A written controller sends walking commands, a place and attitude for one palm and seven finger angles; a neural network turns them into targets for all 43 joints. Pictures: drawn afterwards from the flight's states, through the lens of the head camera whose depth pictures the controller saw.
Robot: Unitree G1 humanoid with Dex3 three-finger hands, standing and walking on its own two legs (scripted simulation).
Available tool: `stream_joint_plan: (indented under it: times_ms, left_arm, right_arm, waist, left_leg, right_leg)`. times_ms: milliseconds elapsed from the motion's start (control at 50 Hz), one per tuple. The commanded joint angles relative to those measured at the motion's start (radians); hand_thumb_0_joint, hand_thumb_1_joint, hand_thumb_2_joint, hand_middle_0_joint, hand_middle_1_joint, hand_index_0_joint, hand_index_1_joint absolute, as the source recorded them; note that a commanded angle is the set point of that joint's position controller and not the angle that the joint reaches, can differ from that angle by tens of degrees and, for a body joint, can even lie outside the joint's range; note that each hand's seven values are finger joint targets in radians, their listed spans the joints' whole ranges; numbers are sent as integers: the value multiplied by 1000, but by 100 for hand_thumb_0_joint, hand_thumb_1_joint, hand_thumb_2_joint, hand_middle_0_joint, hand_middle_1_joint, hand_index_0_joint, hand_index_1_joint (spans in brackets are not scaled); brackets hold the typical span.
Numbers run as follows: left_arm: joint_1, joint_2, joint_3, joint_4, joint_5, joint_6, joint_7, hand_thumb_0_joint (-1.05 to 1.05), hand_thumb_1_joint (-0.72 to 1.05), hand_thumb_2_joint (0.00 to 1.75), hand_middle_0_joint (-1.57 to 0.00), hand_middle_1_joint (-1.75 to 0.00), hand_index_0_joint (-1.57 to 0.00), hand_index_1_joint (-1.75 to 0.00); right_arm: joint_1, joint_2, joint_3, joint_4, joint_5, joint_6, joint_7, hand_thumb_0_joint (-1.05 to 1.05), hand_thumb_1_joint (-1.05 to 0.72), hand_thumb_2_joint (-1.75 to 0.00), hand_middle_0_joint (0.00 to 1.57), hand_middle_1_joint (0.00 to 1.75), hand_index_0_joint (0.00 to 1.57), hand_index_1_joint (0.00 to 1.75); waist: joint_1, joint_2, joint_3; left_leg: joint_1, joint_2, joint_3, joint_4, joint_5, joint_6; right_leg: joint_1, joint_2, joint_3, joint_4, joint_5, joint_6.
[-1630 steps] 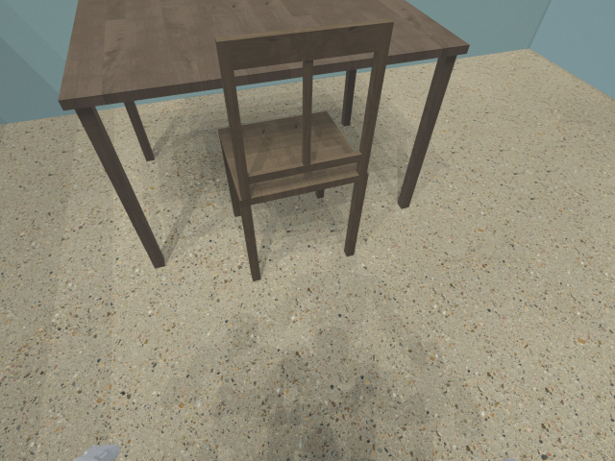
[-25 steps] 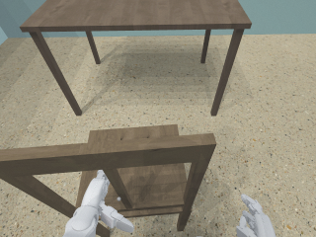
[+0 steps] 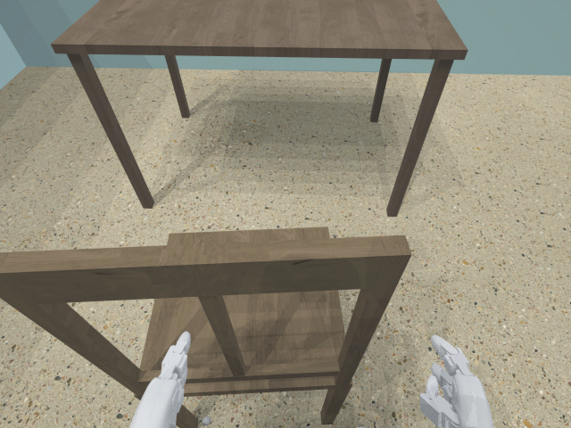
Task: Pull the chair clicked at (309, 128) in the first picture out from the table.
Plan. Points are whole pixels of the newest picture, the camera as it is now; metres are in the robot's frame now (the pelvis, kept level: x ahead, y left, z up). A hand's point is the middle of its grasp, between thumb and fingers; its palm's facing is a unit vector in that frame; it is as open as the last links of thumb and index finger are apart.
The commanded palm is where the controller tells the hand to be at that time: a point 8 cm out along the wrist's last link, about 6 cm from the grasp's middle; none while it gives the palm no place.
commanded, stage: draw the fingers out of the gap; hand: left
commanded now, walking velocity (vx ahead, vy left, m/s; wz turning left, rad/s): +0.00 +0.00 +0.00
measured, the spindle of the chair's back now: (227, 339) +0.26 +0.10 -0.03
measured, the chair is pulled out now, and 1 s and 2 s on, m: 0.66 0.66 0.65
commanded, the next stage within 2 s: draw the hand back to the body in 0.26 s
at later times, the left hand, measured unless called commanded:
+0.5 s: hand out of the picture +0.11 +0.12 +0.02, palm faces +0.05 -1.00 -0.02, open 17.5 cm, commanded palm +0.08 +0.18 +0.03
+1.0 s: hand (109, 421) +0.13 +0.18 +0.09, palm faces +0.12 -0.94 -0.32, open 16.7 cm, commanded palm +0.09 +0.24 +0.13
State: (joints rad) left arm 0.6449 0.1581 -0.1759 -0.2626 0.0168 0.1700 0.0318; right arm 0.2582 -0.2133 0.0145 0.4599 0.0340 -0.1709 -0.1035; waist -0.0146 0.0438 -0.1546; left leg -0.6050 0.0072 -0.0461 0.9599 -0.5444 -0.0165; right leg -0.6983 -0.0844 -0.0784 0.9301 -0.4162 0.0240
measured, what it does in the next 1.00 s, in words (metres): stands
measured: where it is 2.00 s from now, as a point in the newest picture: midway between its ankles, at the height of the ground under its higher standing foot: outside the picture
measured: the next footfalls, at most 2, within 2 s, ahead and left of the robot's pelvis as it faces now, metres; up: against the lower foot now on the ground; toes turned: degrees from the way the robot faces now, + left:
none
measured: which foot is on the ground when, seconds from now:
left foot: down 0.00-1.00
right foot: down 0.00-1.00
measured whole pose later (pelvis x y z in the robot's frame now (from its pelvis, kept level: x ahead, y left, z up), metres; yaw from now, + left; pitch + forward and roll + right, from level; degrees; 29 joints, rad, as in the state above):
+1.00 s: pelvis -0.01 +0.00 +0.01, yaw +0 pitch +6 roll -2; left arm 0.81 0.30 0.07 -0.52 -0.07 -0.07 0.04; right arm 0.25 -0.18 0.00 0.52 0.06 -0.17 -0.13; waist 0.04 0.07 -0.11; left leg -0.51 0.03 -0.06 0.94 -0.53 -0.03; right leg -0.58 -0.06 -0.10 0.88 -0.39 0.02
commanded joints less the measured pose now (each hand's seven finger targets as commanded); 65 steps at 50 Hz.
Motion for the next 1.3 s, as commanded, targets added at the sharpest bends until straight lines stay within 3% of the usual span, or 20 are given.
stream_joint_plan:
  times_ms: [0,140,200,360,380,420,480,560,580,660,720,860,880,900,920,980,1020,1060,1080,1280]
  left_arm:
    - [108,46,29,-226,8,-50,7,0,-55,20,0,0,0,0]
    - [204,33,-15,-315,21,-69,4,0,-55,20,0,0,0,0]
    - [257,44,0,-320,29,-75,7,0,-55,20,0,0,0,0]
    - [340,51,4,-366,33,-92,-5,0,-55,20,0,0,0,0]
    - [245,-23,36,-487,-107,-213,-12,0,-55,20,0,0,0,0]
    - [285,38,99,-437,-121,-307,-16,0,-55,20,0,0,0,0]
    - [247,44,110,-456,-131,-421,-36,0,-55,20,0,0,0,0]
    - [260,52,130,-389,-144,-566,-106,0,-55,20,0,0,0,0]
    - [252,76,143,-378,-145,-596,-132,0,-55,20,0,0,0,0]
    - [288,121,240,-405,-191,-516,-171,0,-55,20,0,0,0,0]
    - [249,135,297,-439,-236,-461,-155,0,-55,20,0,0,0,0]
    - [155,162,331,-449,-267,-475,-170,0,-37,29,-2,-4,-2,-4]
    - [233,368,452,-424,-87,-367,-19,0,-33,31,-3,-5,-3,-5]
    - [249,218,344,-491,-77,-319,28,0,-30,32,-4,-5,-4,-5]
    - [216,219,338,-496,-61,-287,63,0,-26,34,-4,-6,-4,-6]
    - [101,264,366,-520,-42,-247,124,0,-15,39,-5,-8,-5,-8]
    - [90,254,372,-461,-37,-232,142,0,-8,43,-7,-10,-7,-10]
    - [15,302,412,-489,-34,-237,155,0,-1,46,-7,-11,-7,-11]
    - [-15,329,442,-491,-34,-234,162,0,3,48,-8,-12,-8,-12]
    - [-174,412,570,-521,-42,-252,179,0,39,65,-13,-19,-13,-19]
  right_arm:
    - [-79,-106,-50,-185,-1,-41,-10,0,-90,-90,20,30,20,30]
    - [-77,-99,-51,-221,3,-35,-12,0,-90,-90,20,30,20,30]
    - [-78,-97,-58,-227,4,-30,-17,0,-90,-90,20,30,20,30]
    - [-77,-86,-65,-249,9,-18,-27,0,-90,-90,20,30,20,30]
    - [-79,-82,-64,-238,10,-49,-24,0,-90,-90,20,30,20,30]
    - [-64,-84,-70,-197,12,-72,-19,0,-90,-90,20,30,20,30]
    - [-65,-83,-77,-172,15,-92,-2,0,-90,-90,20,30,20,30]
    - [-96,-75,-92,-143,19,-89,32,0,-90,-90,20,30,20,30]
    - [-112,-76,-95,-140,19,-88,41,0,-90,-90,20,30,20,30]
    - [-138,-71,-95,-183,40,-48,35,0,-90,-90,20,30,20,30]
    - [-143,-63,-85,-182,49,-39,9,0,-90,-90,20,30,20,30]
    - [-121,-73,-69,-121,51,-112,-5,0,-90,-90,20,30,20,30]
    - [-102,-69,-71,-113,18,-82,-29,0,-90,-90,20,30,20,30]
    - [-98,-54,-45,-138,14,-70,-32,0,-90,-90,20,30,20,30]
    - [-103,-56,-44,-122,12,-59,-36,0,-90,-90,20,30,20,30]
    - [-127,-67,-26,-101,4,-53,-51,0,-90,-90,20,30,20,30]
    - [-132,-68,-22,-79,-1,-55,-54,0,-90,-90,20,30,20,30]
    - [-140,-77,-15,-71,-4,-65,-56,0,-90,-90,20,30,20,30]
    - [-151,-79,-12,-61,-4,-73,-57,0,-90,-90,20,30,20,30]
    - [-180,-91,-2,13,-15,-142,-40,0,-90,-90,20,30,20,30]
  waist:
    - [-6,-61,-84]
    - [-10,-49,-64]
    - [-4,-74,-63]
    - [-3,-59,-65]
    - [-3,-86,-43]
    - [10,-58,-84]
    - [15,3,-79]
    - [21,-48,-84]
    - [25,-24,-87]
    - [44,-43,-129]
    - [40,-68,-107]
    - [18,-41,-67]
    - [94,5,-119]
    - [57,42,-46]
    - [54,54,-15]
    - [52,41,30]
    - [51,26,84]
    - [56,24,94]
    - [59,67,109]
    - [72,126,101]
  left_leg:
    - [-36,-20,18,-149,307,23]
    - [-64,-22,15,-128,255,27]
    - [-86,-23,17,-114,241,28]
    - [-119,-30,24,-87,207,34]
    - [-145,-42,15,-59,218,25]
    - [-146,-41,20,-43,211,22]
    - [-148,-35,18,-31,231,14]
    - [-196,-26,18,6,225,12]
    - [-214,-24,20,16,229,14]
    - [-169,-23,24,-40,188,20]
    - [-146,-19,17,-66,175,22]
    - [-44,-9,1,-124,230,20]
    - [10,26,10,-184,248,13]
    - [30,15,16,-221,251,9]
    - [51,24,16,-233,259,9]
    - [120,28,6,-287,263,12]
    - [158,32,4,-332,248,12]
    - [197,33,0,-374,243,12]
    - [207,29,2,-392,243,10]
    - [366,25,8,-507,335,8]
  right_leg:
    - [167,36,-25,-110,186,-37]
    - [116,41,-26,-98,119,-36]
    - [105,43,-24,-90,104,-37]
    - [83,46,-11,-83,72,-36]
    - [57,55,-36,-68,94,-39]
    - [53,56,-27,-53,71,-39]
    - [29,56,-27,-23,75,-45]
    - [8,51,-17,15,84,-43]
    - [15,44,-2,19,90,-47]
    - [113,39,7,-31,52,-39]
    - [141,43,5,-73,34,-34]
    - [169,45,-10,-140,89,-29]
    - [294,22,29,-187,95,-64]
    - [308,14,7,-203,119,-59]
    - [317,15,-1,-216,127,-60]
    - [358,18,-12,-282,124,-60]
    - [378,19,-15,-325,114,-58]
    - [412,18,-14,-360,108,-59]
    - [433,18,-6,-385,111,-63]
    - [552,20,7,-482,210,-61]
